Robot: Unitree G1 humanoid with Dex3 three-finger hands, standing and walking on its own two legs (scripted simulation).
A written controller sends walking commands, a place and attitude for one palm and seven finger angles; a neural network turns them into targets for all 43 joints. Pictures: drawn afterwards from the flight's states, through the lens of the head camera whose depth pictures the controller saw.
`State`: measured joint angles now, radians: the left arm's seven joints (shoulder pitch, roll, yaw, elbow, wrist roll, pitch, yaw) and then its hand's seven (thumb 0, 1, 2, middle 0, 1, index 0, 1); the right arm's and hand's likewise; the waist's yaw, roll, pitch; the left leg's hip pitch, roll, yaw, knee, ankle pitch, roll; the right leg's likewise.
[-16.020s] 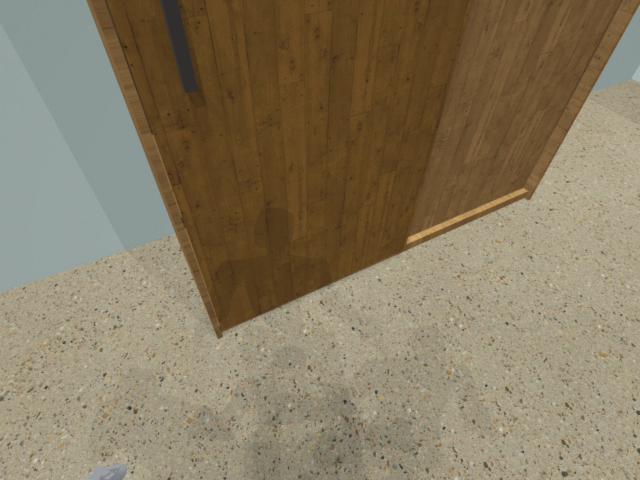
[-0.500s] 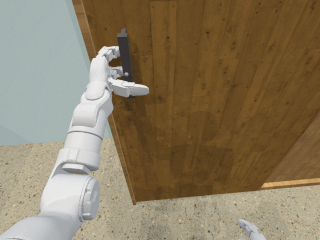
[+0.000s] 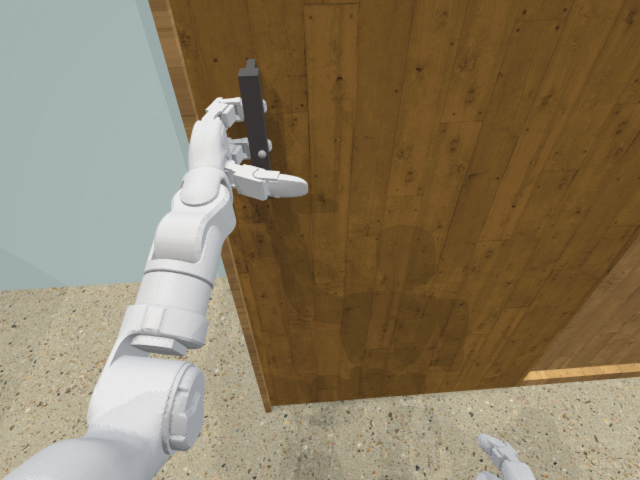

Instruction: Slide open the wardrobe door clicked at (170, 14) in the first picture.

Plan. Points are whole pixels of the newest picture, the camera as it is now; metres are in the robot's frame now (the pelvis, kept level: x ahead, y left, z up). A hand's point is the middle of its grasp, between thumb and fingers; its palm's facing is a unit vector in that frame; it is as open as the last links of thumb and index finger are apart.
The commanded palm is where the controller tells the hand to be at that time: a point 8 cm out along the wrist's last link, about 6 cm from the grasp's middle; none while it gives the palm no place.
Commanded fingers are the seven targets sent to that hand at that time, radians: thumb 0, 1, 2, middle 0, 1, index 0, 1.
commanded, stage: slide the fingers in behind the handle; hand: left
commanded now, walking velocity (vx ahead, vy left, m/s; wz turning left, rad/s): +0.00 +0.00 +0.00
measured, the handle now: (258, 132) +0.48 +0.11 +0.22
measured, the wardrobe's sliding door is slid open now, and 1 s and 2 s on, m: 0.00 0.00 0.00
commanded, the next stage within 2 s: grip the handle and tug to test in 0.54 s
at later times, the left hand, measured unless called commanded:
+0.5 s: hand (271, 150) +0.43 +0.09 +0.23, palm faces +0.11 -0.99 +0.01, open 13.9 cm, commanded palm +0.40 +0.14 +0.22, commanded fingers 0.00 -0.50 0.30 -0.30 -1.20 -0.30 -1.20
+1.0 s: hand (271, 150) +0.43 +0.08 +0.23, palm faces +0.11 -0.99 +0.01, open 10.9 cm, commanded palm +0.40 +0.13 +0.22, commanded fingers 0.00 0.39 0.68 -0.40 -1.33 -0.40 -1.33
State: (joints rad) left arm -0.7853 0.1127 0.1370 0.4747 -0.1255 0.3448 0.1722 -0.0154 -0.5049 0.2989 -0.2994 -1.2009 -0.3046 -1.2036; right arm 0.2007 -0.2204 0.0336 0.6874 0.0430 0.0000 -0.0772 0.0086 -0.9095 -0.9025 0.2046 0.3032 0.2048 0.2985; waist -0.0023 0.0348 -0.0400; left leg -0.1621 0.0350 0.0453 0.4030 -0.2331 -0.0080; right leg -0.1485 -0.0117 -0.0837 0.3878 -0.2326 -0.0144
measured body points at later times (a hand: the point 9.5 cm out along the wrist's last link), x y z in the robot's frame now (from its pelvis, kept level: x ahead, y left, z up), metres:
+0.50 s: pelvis +0.00 +0.00 +0.00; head -0.01 -0.01 +0.45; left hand +0.42 +0.14 +0.23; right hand +0.12 -0.23 -0.11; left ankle -0.01 +0.12 -0.74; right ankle -0.02 -0.11 -0.74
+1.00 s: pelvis -0.01 +0.00 +0.00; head -0.02 -0.01 +0.45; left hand +0.42 +0.14 +0.23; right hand +0.13 -0.23 -0.11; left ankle -0.01 +0.12 -0.74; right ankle -0.02 -0.11 -0.74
